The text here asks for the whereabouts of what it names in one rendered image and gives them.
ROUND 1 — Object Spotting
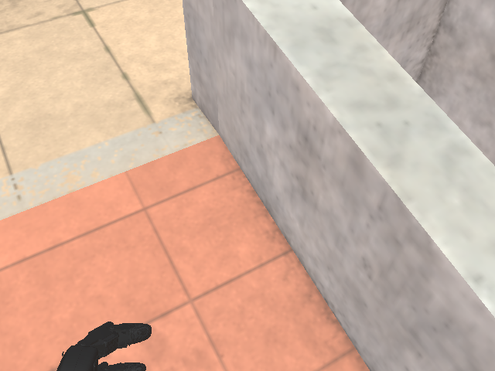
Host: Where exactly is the robot left hand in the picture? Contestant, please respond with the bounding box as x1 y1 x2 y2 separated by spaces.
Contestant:
57 322 152 371

